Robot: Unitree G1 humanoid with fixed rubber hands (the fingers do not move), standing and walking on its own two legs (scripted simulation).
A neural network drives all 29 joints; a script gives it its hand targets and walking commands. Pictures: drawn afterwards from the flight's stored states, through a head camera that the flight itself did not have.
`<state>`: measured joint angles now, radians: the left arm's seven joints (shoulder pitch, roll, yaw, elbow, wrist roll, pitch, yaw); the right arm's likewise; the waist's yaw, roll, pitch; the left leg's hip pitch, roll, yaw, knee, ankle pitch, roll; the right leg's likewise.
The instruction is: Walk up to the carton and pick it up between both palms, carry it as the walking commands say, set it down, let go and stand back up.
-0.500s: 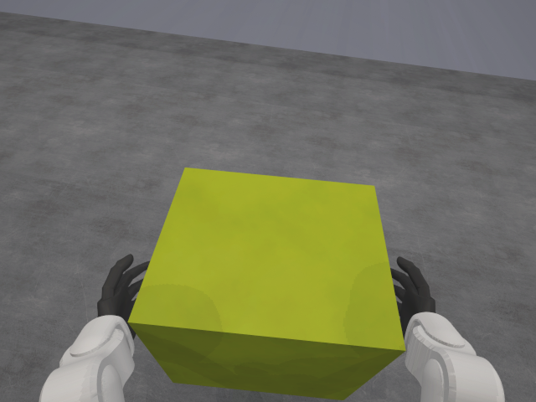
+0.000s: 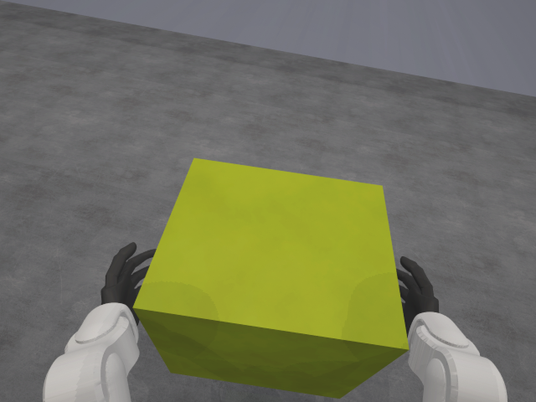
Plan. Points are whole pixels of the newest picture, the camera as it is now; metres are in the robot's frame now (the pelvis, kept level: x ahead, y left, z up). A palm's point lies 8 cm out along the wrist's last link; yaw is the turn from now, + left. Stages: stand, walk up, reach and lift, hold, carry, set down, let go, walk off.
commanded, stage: carry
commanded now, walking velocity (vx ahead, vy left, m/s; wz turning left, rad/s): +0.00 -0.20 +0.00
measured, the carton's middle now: (270, 284) +0.31 +0.02 +0.01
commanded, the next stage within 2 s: none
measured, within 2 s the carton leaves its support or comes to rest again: neither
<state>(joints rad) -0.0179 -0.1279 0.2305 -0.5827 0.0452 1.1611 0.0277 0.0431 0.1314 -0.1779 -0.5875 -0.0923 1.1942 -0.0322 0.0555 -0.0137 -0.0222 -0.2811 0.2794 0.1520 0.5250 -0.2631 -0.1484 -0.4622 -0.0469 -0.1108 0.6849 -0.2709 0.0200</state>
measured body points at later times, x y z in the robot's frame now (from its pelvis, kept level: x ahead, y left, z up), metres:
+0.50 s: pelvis -0.04 -0.18 -0.02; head -0.08 -0.17 +0.43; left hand +0.19 +0.03 +0.08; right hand +0.20 -0.35 +0.08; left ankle +0.00 -0.01 -0.73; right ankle -0.04 -0.36 -0.69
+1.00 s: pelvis -0.09 -0.32 +0.02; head -0.08 -0.28 +0.46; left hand +0.16 -0.13 +0.09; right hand +0.15 -0.50 +0.11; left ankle -0.09 -0.17 -0.73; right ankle -0.11 -0.50 -0.66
